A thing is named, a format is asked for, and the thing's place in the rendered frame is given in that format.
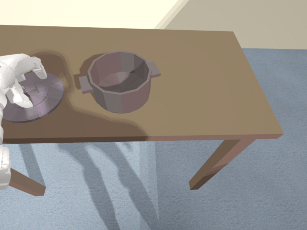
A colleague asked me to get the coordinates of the left robot hand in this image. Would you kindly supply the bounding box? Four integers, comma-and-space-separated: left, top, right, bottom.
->
0, 54, 47, 108

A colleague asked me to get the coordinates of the table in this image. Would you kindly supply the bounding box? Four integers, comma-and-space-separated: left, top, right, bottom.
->
0, 25, 284, 196

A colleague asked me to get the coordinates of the knob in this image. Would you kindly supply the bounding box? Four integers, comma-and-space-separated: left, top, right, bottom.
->
19, 78, 39, 98

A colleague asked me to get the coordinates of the lid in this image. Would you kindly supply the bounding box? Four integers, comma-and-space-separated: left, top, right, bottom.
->
2, 72, 65, 123

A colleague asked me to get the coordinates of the left robot forearm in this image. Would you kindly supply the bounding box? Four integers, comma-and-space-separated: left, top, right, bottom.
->
0, 62, 15, 145

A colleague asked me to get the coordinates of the left robot upper arm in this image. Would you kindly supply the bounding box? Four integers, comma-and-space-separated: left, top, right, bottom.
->
0, 145, 11, 190

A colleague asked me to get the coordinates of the pot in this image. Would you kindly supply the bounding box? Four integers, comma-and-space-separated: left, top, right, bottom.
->
79, 50, 161, 114

